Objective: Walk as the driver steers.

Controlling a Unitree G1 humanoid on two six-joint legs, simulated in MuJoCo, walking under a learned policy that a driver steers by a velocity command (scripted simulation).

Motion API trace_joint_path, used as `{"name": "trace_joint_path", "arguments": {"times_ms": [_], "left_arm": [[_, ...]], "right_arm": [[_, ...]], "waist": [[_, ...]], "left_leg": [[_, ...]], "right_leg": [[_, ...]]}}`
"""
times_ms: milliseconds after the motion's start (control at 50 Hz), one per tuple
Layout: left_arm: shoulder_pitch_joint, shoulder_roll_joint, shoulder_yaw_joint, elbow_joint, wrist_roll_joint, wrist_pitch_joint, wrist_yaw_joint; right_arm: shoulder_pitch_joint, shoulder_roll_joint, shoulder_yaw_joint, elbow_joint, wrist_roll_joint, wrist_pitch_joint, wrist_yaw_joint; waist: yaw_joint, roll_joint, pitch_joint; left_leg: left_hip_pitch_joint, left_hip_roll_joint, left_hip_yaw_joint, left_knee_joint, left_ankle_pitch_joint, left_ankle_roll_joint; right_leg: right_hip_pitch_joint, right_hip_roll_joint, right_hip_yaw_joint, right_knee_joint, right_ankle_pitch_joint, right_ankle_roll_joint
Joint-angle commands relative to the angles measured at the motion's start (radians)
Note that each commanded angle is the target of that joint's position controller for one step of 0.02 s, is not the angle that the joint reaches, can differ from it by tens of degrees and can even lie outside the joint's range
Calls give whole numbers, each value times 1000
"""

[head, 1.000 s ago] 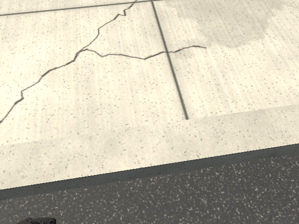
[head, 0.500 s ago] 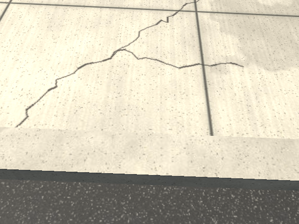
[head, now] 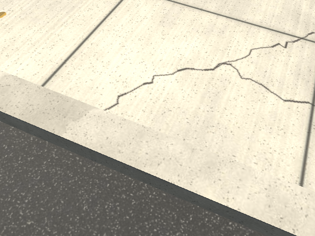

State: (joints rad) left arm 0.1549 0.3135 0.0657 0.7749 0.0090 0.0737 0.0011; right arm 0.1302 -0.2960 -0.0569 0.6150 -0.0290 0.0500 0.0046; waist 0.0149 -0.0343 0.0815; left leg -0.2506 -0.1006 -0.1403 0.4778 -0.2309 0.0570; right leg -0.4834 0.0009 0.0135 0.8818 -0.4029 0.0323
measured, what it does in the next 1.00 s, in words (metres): walks backwards, turning right: right foot, then left foot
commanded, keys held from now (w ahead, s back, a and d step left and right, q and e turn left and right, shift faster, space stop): s+e+shift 0.22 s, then e+shift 0.42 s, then q+shift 0.36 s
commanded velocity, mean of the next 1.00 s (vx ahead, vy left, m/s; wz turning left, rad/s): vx -0.13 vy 0.00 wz -0.43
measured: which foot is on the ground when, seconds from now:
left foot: down 0.00-0.14, up 0.16-0.56, down 0.58-0.94, up 0.96-1.00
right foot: up 0.00-0.12, down 0.14-0.58, up 0.60-0.90, down 0.92-1.00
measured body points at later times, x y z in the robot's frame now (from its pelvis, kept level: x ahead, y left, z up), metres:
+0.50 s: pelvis -0.07 -0.01 +0.00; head -0.03 -0.05 +0.45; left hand +0.15 +0.24 -0.09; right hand -0.05 -0.33 -0.12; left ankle -0.06 +0.14 -0.71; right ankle -0.01 -0.11 -0.74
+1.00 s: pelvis -0.12 -0.01 +0.00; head -0.08 -0.03 +0.45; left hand +0.16 +0.15 -0.10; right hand -0.19 -0.30 -0.12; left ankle -0.07 +0.10 -0.72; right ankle -0.22 -0.10 -0.74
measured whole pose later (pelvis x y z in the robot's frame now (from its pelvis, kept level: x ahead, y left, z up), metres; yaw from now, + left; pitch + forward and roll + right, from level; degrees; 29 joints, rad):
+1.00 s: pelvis -0.12 -0.01 +0.00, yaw -27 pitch +2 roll -1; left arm 0.12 0.28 0.05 0.74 0.01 0.04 0.06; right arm 0.28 -0.31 -0.04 0.78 0.04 -0.02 -0.01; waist -0.06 0.02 0.05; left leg -0.36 -0.04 -0.10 0.73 -0.45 -0.03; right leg -0.16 0.02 0.07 0.41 -0.28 0.00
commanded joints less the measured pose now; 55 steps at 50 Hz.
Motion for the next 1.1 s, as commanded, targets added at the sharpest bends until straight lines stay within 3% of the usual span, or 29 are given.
{"name": "trace_joint_path", "arguments": {"times_ms": [20, 80, 120, 140, 160, 180, 220, 260, 340, 440, 500, 560, 580, 600, 620, 660, 680, 700, 760, 800, 840, 880, 920, 940, 960, 1000, 1020, 1040, 1100], "left_arm": [[27, 103, 22, -47, -12, -2, -14], [85, 95, 20, -36, -17, -6, -25], [116, 87, 16, -36, -5, -20, -24], [79, 178, 33, -66, 15, -34, -23], [135, 252, 50, -60, 8, -36, -25], [216, 309, 69, -45, -13, -35, -29], [74, 196, 54, -61, -7, -13, -15], [25, 155, 47, -81, -19, 0, 0], [97, 162, 60, -57, -29, 0, -6], [78, 194, 73, -51, -8, 0, -15], [20, 208, 80, -57, -1, -3, -25], [-84, 183, 77, -91, -3, -20, -33], [25, 122, 68, -69, -19, -23, -27], [35, 139, 79, -73, -10, -23, -18], [-22, 243, 99, -63, 19, -17, -15], [61, 196, 83, -42, 34, -2, -41], [88, 164, 69, -28, 32, 4, -56], [73, 137, 57, -66, -52, -25, -4], [-37, 68, 14, -95, -21, -59, 41], [-74, 29, -7, -108, 5, -61, 38], [-81, 88, 11, -102, -20, -64, 38], [-8, 124, 25, -75, -39, -67, 40], [93, 186, 46, -58, -36, -55, 61], [129, 256, 62, -55, -14, -42, 74], [100, 233, 63, -52, -1, -27, 72], [-16, 114, 26, -107, 25, -32, 70], [-71, 91, 19, -117, 11, -40, 69], [-96, 94, 20, -114, -9, -50, 67], [-73, 121, 28, -97, -3, -58, 70]], "right_arm": [[54, -129, -29, -3, -4, 6, -22], [15, -136, -31, 24, 12, 19, -39], [-17, -141, -33, 39, 30, 24, -47], [17, -139, -35, 27, 28, 27, -46], [19, -110, -31, 14, 9, 39, -42], [63, -75, -15, 22, 4, 48, -46], [-7, -109, -25, 48, 13, 50, -45], [-22, -119, -32, 56, 9, 39, -31], [-49, -66, -14, 54, 9, 30, -19], [-19, -97, -18, 83, 14, 6, -37], [81, -116, -21, 125, 22, -14, -52], [279, -174, -33, 181, 19, -33, -83], [195, -251, -49, 157, 34, -37, -99], [-20, -317, -51, 75, 7, -37, -88], [-82, -223, -31, 69, -1, -36, -76], [-121, -119, 1, 57, -8, -44, -58], [-109, -115, 4, 60, -7, -48, -54], [-57, -103, 13, 58, 18, -59, -71], [81, -66, 36, 116, 27, -77, -64], [77, -120, 26, 126, 33, -75, -44], [147, -245, -16, 137, 43, -56, -31], [135, -268, -32, 124, 70, -56, -24], [108, -206, -21, 103, 73, -78, -20], [103, -137, -7, 70, 67, -96, -12], [103, -118, -6, 65, 79, -105, -9], [127, -171, -39, 85, 78, -74, -15], [146, -152, -41, 89, 71, -49, -21], [142, -125, -34, 80, 60, -31, -21], [81, -91, -20, 20, 54, -22, -5]], "waist": [[-35, 178, -135], [-11, 160, -129], [26, 106, -113], [-11, -75, -95], [-22, -186, -82], [13, -251, -212], [-17, -115, -115], [-15, -87, -140], [31, -70, -151], [38, -154, -116], [-3, -189, -121], [-101, -222, -116], [-28, 58, -152], [9, 288, -105], [20, 138, -49], [74, 123, -72], [68, 134, -70], [31, 162, -42], [-34, 149, -34], [-40, 227, -35], [-65, 258, -7], [-25, 232, -31], [13, 154, -134], [2, -41, -200], [10, -196, -202], [-10, -144, -159], [-40, -123, -132], [-47, -121, -97], [-17, -120, -75]], "left_leg": [[147, 319, -97, 1, 856, 148], [176, 336, -81, 66, 854, 145], [136, 268, -16, 180, 689, 79], [11, 134, 55, 342, 275, 10], [-205, -37, 127, 546, -437, -46], [-175, -36, 47, 709, -519, -55], [-215, 13, 7, 810, -316, -67], [-248, 14, 23, 758, -199, -90], [-276, 8, 26, 562, -148, -106], [-167, -26, 17, 283, -205, -91], [21, -63, 29, 110, -218, -50], [325, -32, 66, -264, -124, -6], [323, 213, -190, -363, -323, 14], [121, 476, -473, -430, -381, 143], [-34, 466, -331, -425, -269, 172], [-123, 328, -122, -312, -61, 124], [-112, 277, -65, -267, -7, 116], [-27, 265, -78, -265, 22, 124], [193, 272, -139, -223, 25, 162], [158, 245, -126, -215, 99, 140], [124, 232, -183, -162, 218, 137], [124, 230, -242, -129, 347, 118], [-17, 194, -220, -48, 315, 46], [-186, 113, -90, 102, 163, -18], [-305, 42, 50, 216, -190, -72], [-353, 95, 71, 572, -391, -127], [-356, 117, 78, 625, -340, -146], [-375, 140, 87, 618, -273, -160], [-382, 170, 136, 563, -159, -183]], "right_leg": [[81, 13, 9, -41, -46, -38], [140, 8, -11, -166, -25, -60], [229, -8, 32, -426, 240, -89], [266, -169, 320, -514, 685, -131], [354, -363, 539, -440, 1416, -243], [347, -417, 605, -483, 1503, -355], [285, -245, 456, -498, 1001, -278], [362, -139, 402, -512, 743, -195], [466, -92, 465, -571, 329, -148], [392, -77, 601, -662, -12, -149], [258, -42, 623, -713, -73, -109], [55, 94, 525, -732, -110, 50], [19, 169, 400, -413, -162, 49], [-93, 266, 155, -62, -148, 72], [-78, 132, 119, 149, -51, 73], [40, 122, 126, 361, 39, 28], [39, 134, 125, 424, 65, 13], [-25, 116, 155, 408, 53, 32], [-71, 76, 220, 49, 43, 52], [93, 20, 72, -221, -27, 73], [170, 93, 14, -369, -52, 75], [272, 98, 40, -574, 158, 40], [522, -30, 104, -573, 331, -10], [661, -185, 201, -452, 677, -96], [646, -303, 290, -477, 829, -215], [543, -357, 268, -515, 867, -273], [500, -316, 195, -513, 829, -245], [470, -291, 142, -527, 789, -226], [451, -272, 60, -558, 736, -239]]}}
